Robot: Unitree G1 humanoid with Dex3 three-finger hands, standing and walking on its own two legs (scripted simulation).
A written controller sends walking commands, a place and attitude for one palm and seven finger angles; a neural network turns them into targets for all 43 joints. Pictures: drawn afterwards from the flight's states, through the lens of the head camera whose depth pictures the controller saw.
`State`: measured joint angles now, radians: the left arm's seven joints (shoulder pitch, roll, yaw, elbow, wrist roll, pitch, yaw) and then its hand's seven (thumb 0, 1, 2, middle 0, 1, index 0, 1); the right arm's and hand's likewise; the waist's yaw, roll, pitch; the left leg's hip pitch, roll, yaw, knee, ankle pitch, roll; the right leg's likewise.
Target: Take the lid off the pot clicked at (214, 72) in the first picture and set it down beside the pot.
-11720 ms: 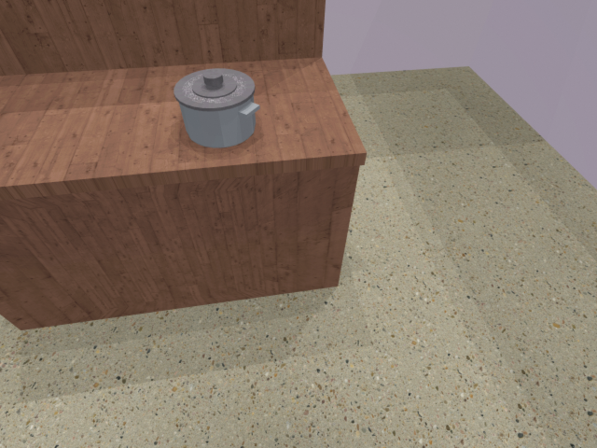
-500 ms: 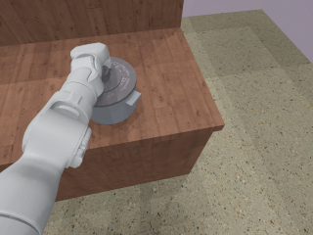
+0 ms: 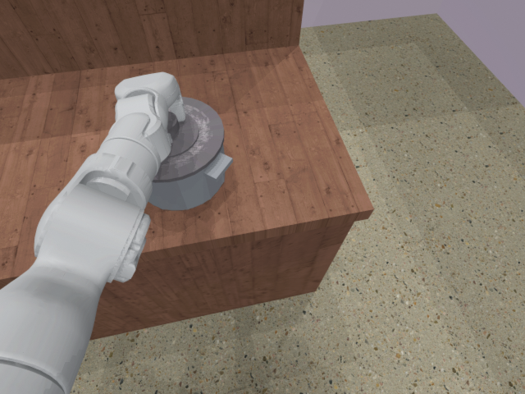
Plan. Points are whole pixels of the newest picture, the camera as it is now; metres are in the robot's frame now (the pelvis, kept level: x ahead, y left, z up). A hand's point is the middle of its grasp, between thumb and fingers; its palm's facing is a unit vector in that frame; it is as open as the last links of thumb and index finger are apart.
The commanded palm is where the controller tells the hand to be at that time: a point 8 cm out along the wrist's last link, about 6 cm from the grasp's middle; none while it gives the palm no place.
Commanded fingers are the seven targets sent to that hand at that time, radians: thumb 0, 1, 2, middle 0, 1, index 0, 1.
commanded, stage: close the fingers and squeeze the knob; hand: left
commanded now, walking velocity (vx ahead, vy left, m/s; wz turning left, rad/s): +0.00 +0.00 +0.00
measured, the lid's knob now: (164, 124) +0.55 +0.09 +0.07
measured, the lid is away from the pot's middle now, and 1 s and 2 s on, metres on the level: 0.00 0.00 0.01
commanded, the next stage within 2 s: lift the lid straight up in 0.92 s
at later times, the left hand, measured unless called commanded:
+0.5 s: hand (160, 125) +0.52 +0.09 +0.09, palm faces -0.37 -0.08 -0.92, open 7.6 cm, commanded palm +0.54 +0.09 +0.14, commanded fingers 0.00 0.47 0.77 -0.79 -1.05 -0.74 -1.02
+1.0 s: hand (160, 125) +0.52 +0.09 +0.09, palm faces -0.37 -0.08 -0.92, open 7.6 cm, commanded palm +0.54 +0.09 +0.14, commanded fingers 0.00 0.66 0.89 -0.92 -1.10 -0.86 -1.07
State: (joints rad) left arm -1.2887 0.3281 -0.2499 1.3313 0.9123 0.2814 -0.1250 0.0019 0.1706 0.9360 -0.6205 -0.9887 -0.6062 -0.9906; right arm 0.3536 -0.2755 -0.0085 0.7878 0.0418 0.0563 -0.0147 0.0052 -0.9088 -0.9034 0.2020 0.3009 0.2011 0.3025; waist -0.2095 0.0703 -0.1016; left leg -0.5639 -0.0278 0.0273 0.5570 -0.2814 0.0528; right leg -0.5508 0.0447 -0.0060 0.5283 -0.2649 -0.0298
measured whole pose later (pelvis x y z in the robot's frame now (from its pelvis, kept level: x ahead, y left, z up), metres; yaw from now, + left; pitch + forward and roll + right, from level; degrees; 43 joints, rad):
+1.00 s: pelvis +0.00 +0.00 +0.00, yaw +0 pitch +17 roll -1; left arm -1.34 0.34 -0.24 1.39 0.93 0.29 -0.13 0.01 0.23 0.70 -0.73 -1.01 -0.67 -0.99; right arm 0.36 -0.28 0.00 0.79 0.04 0.05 -0.02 0.00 -0.91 -0.90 0.20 0.30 0.20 0.30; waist -0.23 0.07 -0.10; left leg -0.59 -0.03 0.03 0.58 -0.28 0.06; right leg -0.58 0.04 0.00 0.55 -0.27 -0.03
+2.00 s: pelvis +0.00 +0.00 +0.01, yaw +1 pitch +13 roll +0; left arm -1.37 0.33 -0.28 1.31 0.90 0.32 -0.22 -0.01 0.23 0.70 -0.75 -1.00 -0.67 -0.98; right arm 0.33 -0.29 0.01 0.80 0.06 0.01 -0.03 0.01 -0.91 -0.90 0.20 0.30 0.20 0.30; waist -0.18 0.07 -0.09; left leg -0.47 -0.04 0.02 0.49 -0.25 0.05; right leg -0.46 0.03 -0.01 0.48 -0.25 -0.03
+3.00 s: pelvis -0.01 +0.00 +0.01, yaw +2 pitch +11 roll +0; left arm -1.53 0.33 -0.31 1.33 0.91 0.37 -0.35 -0.02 0.23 0.70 -0.76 -1.01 -0.67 -0.98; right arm 0.30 -0.29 0.03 0.79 0.06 -0.02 -0.04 0.01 -0.91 -0.90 0.20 0.30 0.20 0.30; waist -0.17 0.06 -0.08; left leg -0.42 -0.06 0.00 0.45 -0.22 0.06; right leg -0.42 0.02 -0.02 0.46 -0.23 -0.02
